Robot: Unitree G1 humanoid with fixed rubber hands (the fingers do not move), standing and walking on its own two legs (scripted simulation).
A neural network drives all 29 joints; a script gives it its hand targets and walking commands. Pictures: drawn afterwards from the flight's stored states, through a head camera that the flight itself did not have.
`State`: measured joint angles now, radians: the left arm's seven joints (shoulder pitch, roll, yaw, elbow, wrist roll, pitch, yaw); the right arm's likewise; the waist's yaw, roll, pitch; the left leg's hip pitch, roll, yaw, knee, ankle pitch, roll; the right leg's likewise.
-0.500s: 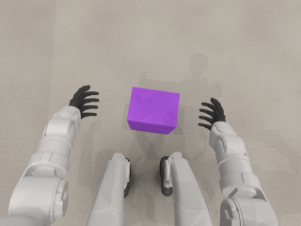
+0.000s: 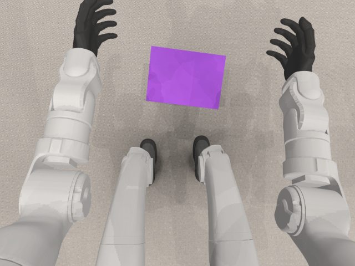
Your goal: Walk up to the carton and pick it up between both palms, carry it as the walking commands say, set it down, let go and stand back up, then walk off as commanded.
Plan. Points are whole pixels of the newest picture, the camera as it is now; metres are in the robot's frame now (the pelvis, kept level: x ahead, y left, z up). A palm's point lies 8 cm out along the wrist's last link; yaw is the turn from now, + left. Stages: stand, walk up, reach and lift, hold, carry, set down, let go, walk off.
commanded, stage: reach and lift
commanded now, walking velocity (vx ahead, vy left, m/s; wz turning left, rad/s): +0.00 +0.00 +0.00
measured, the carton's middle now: (182, 82) +0.45 -0.04 -0.51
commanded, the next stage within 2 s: none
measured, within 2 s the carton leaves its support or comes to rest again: neither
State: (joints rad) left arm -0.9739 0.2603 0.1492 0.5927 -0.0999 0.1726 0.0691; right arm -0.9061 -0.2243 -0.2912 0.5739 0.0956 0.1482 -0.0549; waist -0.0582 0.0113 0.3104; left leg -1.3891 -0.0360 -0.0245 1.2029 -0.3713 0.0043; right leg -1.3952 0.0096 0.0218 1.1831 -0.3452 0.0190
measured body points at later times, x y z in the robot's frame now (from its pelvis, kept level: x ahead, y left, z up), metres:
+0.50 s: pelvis -0.06 -0.01 -0.13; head +0.30 -0.02 +0.12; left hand +0.49 +0.17 -0.29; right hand +0.45 -0.22 -0.30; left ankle +0.08 +0.12 -0.61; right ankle +0.09 -0.13 -0.61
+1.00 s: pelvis -0.05 -0.01 -0.24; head +0.32 -0.02 +0.00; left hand +0.49 +0.15 -0.43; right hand +0.45 -0.22 -0.44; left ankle +0.08 +0.12 -0.61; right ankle +0.09 -0.13 -0.61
